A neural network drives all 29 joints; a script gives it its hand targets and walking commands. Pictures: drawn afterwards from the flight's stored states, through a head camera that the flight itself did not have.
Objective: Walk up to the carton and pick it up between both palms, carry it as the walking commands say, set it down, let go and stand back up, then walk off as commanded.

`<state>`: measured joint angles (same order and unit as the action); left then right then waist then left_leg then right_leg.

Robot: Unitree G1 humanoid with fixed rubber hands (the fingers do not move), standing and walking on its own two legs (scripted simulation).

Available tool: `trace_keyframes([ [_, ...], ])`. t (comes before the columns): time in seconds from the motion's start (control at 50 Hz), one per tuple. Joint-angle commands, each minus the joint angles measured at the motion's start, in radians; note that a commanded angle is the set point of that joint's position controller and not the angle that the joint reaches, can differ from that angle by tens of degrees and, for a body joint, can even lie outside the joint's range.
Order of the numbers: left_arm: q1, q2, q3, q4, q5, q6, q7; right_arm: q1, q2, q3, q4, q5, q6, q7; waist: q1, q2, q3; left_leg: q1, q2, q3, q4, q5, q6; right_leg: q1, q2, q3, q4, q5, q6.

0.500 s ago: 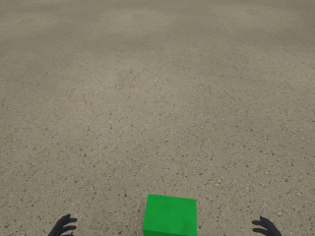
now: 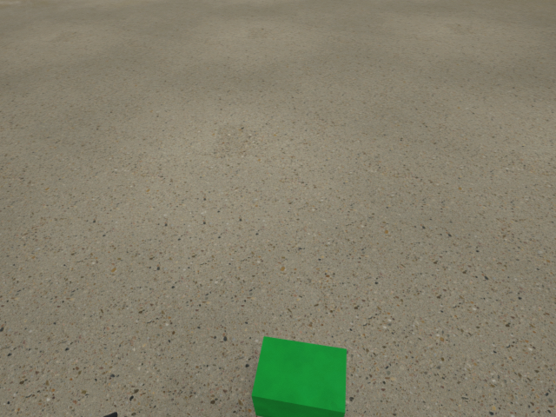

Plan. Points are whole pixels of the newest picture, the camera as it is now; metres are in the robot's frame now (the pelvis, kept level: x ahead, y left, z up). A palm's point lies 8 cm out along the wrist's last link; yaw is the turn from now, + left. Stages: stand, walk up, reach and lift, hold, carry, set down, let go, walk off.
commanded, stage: stand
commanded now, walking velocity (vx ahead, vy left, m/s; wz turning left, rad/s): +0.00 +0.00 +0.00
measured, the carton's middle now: (300, 382) +0.43 -0.03 -0.68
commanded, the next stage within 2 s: walk off in 1.16 s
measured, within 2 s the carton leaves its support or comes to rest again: neither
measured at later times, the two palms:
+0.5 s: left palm out of the picture +0.08 +0.29 -0.09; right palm out of the picture +0.08 -0.29 -0.11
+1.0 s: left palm out of the picture +0.07 +0.31 -0.09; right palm out of the picture +0.06 -0.29 -0.11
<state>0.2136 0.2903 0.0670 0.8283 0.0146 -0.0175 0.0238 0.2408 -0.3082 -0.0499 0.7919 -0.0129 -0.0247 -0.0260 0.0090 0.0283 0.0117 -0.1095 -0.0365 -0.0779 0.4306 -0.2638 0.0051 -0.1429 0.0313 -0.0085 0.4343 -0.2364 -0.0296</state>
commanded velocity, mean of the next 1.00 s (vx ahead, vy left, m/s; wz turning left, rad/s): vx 0.00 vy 0.00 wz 0.00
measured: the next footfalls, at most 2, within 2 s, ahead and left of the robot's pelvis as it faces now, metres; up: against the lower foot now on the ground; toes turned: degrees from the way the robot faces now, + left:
right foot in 1.78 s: -0.04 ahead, -0.15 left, +0.00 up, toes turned -13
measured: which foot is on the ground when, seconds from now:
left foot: down 0.00-1.00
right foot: down 0.00-1.00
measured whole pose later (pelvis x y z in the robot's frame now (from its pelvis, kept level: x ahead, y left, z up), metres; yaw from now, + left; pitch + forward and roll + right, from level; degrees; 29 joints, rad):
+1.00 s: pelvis -0.02 +0.01 +0.00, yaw -1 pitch -4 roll +0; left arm 0.17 0.34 0.04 0.98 0.00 -0.02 0.03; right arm 0.20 -0.34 -0.02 0.95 0.00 -0.03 -0.03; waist 0.01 0.02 0.03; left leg -0.10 -0.04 -0.07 0.36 -0.20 0.01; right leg -0.13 0.02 0.02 0.38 -0.18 -0.02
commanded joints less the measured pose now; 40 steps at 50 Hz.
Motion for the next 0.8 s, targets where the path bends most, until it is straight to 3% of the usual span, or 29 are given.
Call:
trace_keyframes([
  [0.0, -0.053, 0.14, 0.031, -0.035, 0.0, -0.02, 0.001, -0.061, -0.144, -0.031, -0.05, 0.001, -0.018, -0.006, 0.003, -0.003, -0.001, -0.058, 0.093, -0.091, -0.066, 0.12, -0.009, 0.011, -0.111, 0.149, -0.095, 0.085, 0.017],
  [0.04, -0.058, 0.157, 0.032, -0.032, 0.0, -0.024, 0.0, -0.022, -0.147, -0.029, -0.025, 0.006, -0.017, -0.008, -0.009, -0.027, 0.021, -0.067, 0.093, -0.093, -0.083, 0.095, -0.012, 0.01, -0.109, 0.143, -0.095, 0.041, 0.019],
  [0.08, -0.058, 0.145, 0.027, -0.019, -0.004, -0.02, 0.003, -0.048, -0.127, -0.022, -0.026, 0.003, -0.015, -0.004, 0.005, -0.005, 0.03, -0.088, 0.093, -0.098, -0.079, 0.094, -0.007, 0.004, -0.111, 0.154, -0.098, 0.054, 0.019],
  [0.12, -0.066, 0.171, 0.034, -0.014, -0.004, -0.02, 0.003, -0.046, -0.146, -0.026, -0.017, 0.006, -0.02, -0.002, -0.006, -0.046, 0.033, -0.076, 0.102, -0.107, -0.08, 0.112, -0.005, 0.0, -0.113, 0.144, -0.1, 0.083, 0.021],
  [0.22, -0.044, 0.167, 0.026, 0.008, -0.004, -0.019, 0.005, -0.046, -0.15, -0.017, 0.006, 0.008, -0.011, -0.007, 0.004, -0.003, 0.017, -0.07, 0.098, -0.1, -0.092, 0.089, -0.008, 0.014, -0.113, 0.153, -0.108, 0.049, 0.02],
  [0.26, -0.043, 0.159, 0.02, 0.023, -0.007, -0.018, 0.0, -0.016, -0.147, -0.016, 0.022, 0.013, -0.018, -0.01, -0.011, -0.04, 0.02, -0.049, 0.103, -0.1, -0.092, 0.12, -0.007, 0.005, -0.113, 0.15, -0.11, 0.073, 0.022],
  [0.28, -0.072, 0.171, 0.025, 0.018, -0.008, -0.018, 0.002, -0.058, -0.17, -0.019, 0.017, 0.007, -0.018, -0.011, 0.004, -0.029, 0.027, -0.081, 0.109, -0.103, -0.088, 0.129, -0.007, 0.017, -0.12, 0.155, -0.108, 0.086, 0.019],
  [0.32, -0.048, 0.166, 0.02, 0.037, -0.008, -0.013, 0.006, -0.052, -0.142, -0.01, 0.029, 0.006, -0.015, -0.008, 0.004, -0.045, 0.024, -0.065, 0.102, -0.106, -0.098, 0.112, -0.005, 0.02, -0.12, 0.154, -0.109, 0.083, 0.018],
  [0.36, -0.061, 0.188, 0.027, 0.039, -0.006, -0.016, 0.008, -0.07, -0.159, -0.012, 0.022, 0.005, -0.015, -0.009, 0.004, -0.02, 0.007, -0.065, 0.109, -0.102, -0.099, 0.097, -0.002, 0.025, -0.125, 0.168, -0.111, 0.075, 0.018],
  [0.4, -0.069, 0.173, 0.019, 0.043, -0.006, -0.018, 0.007, -0.063, -0.163, -0.011, 0.04, 0.006, -0.018, -0.01, 0.007, -0.025, 0.013, -0.056, 0.108, -0.106, -0.102, 0.113, -0.004, 0.022, -0.132, 0.17, -0.116, 0.074, 0.013],
  [0.42, -0.09, 0.193, 0.025, 0.036, -0.009, -0.019, 0.007, -0.067, -0.169, -0.013, 0.038, 0.011, -0.018, -0.008, -0.004, -0.056, 0.014, -0.053, 0.112, -0.105, -0.1, 0.112, -0.002, 0.01, -0.13, 0.176, -0.12, 0.069, 0.012],
  [0.44, -0.07, 0.186, 0.02, 0.048, -0.012, -0.018, 0.006, -0.052, -0.17, -0.01, 0.049, 0.005, -0.015, -0.011, 0.002, -0.054, -0.002, -0.042, 0.111, -0.095, -0.1, 0.121, -0.003, 0.027, -0.121, 0.163, -0.116, 0.093, 0.019],
  [0.48, -0.063, 0.177, 0.018, 0.06, -0.012, -0.016, 0.002, -0.042, -0.174, -0.012, 0.059, 0.011, -0.02, -0.011, 0.002, 0.004, 0.018, -0.068, 0.111, -0.102, -0.109, 0.115, -0.004, 0.036, -0.127, 0.166, -0.113, 0.097, 0.014],
  [0.52, -0.076, 0.17, 0.015, 0.062, -0.012, -0.015, 0.003, -0.044, -0.155, -0.002, 0.068, 0.006, -0.013, -0.013, -0.005, -0.042, 0.03, -0.048, 0.11, -0.096, -0.109, 0.085, -0.004, -0.006, -0.121, 0.172, -0.127, 0.052, 0.018],
  [0.6, -0.054, 0.194, 0.021, 0.078, -0.013, -0.017, 0.005, -0.053, -0.178, -0.009, 0.076, 0.008, -0.017, -0.015, 0.002, -0.027, 0.01, -0.061, 0.126, -0.11, -0.116, 0.122, 0.004, 0.043, -0.132, 0.177, -0.124, 0.094, 0.012],
  [0.62, -0.057, 0.191, 0.018, 0.084, -0.014, -0.015, 0.004, -0.03, -0.169, -0.003, 0.082, 0.014, -0.015, -0.013, -0.01, 0.005, 0.015, -0.061, 0.117, -0.097, -0.125, 0.106, -0.001, 0.032, -0.13, 0.171, -0.12, 0.089, 0.016],
  [0.66, -0.063, 0.168, 0.011, 0.082, -0.012, -0.013, 0.005, -0.082, -0.184, -0.005, 0.075, 0.013, -0.014, -0.016, 0.015, 0.011, 0.037, -0.076, 0.121, -0.119, -0.129, 0.113, 0.004, 0.027, -0.126, 0.165, -0.123, 0.09, 0.015],
  [0.7, -0.074, 0.197, 0.017, 0.086, -0.005, -0.017, 0.008, -0.086, -0.176, -0.008, 0.078, 0.01, -0.015, -0.011, 0.0, -0.035, 0.02, -0.059, 0.122, -0.117, -0.128, 0.098, 0.003, 0.021, -0.129, 0.17, -0.122, 0.089, 0.013],
  [0.72, -0.056, 0.18, 0.011, 0.086, -0.014, -0.016, 0.005, -0.068, -0.181, -0.004, 0.08, 0.013, -0.013, -0.011, 0.005, -0.015, 0.035, -0.076, 0.123, -0.109, -0.127, 0.093, 0.008, 0.023, -0.134, 0.175, -0.131, 0.09, 0.013],
  [0.74, -0.075, 0.191, 0.011, 0.088, -0.01, -0.013, 0.005, -0.05, -0.19, -0.009, 0.091, 0.019, -0.017, -0.013, -0.008, -0.056, 0.007, -0.036, 0.119, -0.113, -0.125, 0.119, 0.003, 0.01, -0.13, 0.171, -0.128, 0.089, 0.012],
  [0.78, -0.069, 0.201, 0.011, 0.094, -0.011, -0.015, 0.008, -0.045, -0.167, 0.0, 0.103, 0.015, -0.016, -0.008, -0.009, -0.054, 0.014, -0.028, 0.123, -0.11, -0.131, 0.13, -0.001, 0.008, -0.128, 0.168, -0.129, 0.07, 0.012],
])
